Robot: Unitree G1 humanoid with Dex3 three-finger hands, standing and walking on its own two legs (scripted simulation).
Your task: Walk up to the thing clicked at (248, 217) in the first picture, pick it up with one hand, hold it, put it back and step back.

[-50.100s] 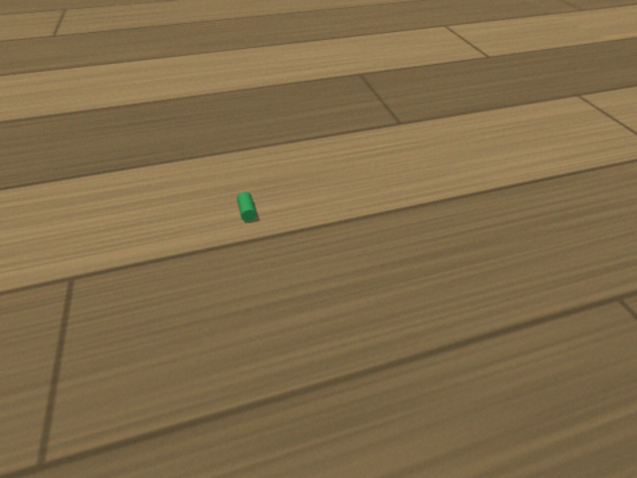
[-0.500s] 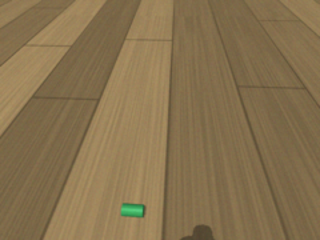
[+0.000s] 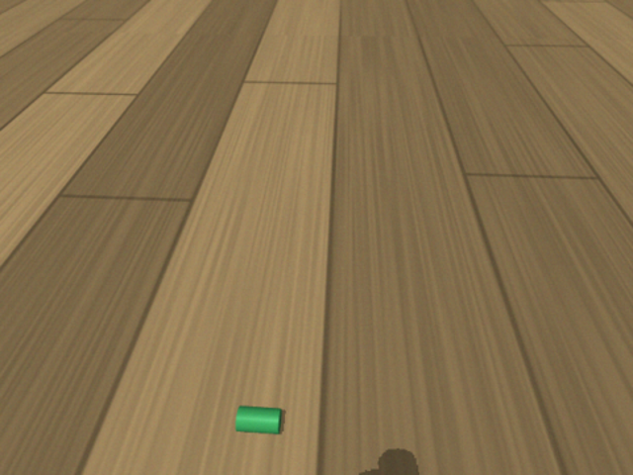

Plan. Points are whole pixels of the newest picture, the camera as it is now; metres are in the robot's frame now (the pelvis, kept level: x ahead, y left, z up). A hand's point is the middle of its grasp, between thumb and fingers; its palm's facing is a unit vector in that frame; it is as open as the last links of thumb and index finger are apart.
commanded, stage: stand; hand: left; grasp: from above
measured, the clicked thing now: (259, 419) +0.44 +0.19 -0.75
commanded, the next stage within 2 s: step back in 0.10 s
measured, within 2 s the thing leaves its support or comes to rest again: neither
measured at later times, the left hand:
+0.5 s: hand out of the picture +0.08 +0.31 -0.18, palm faces -0.03 -0.93 -0.36, open 7.4 cm
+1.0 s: hand out of the picture -0.06 +0.30 -0.15, palm faces -0.09 -0.91 -0.40, open 7.4 cm
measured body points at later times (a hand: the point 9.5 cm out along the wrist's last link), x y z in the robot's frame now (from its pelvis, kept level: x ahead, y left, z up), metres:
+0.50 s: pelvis -0.07 +0.05 -0.02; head +0.01 +0.08 +0.42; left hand +0.08 +0.36 -0.16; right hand -0.01 -0.27 -0.13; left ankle -0.07 +0.14 -0.75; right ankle -0.04 -0.10 -0.71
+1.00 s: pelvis -0.17 +0.04 -0.02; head -0.12 +0.02 +0.43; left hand -0.05 +0.34 -0.13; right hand -0.09 -0.28 -0.15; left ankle -0.17 +0.17 -0.68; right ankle -0.16 -0.07 -0.75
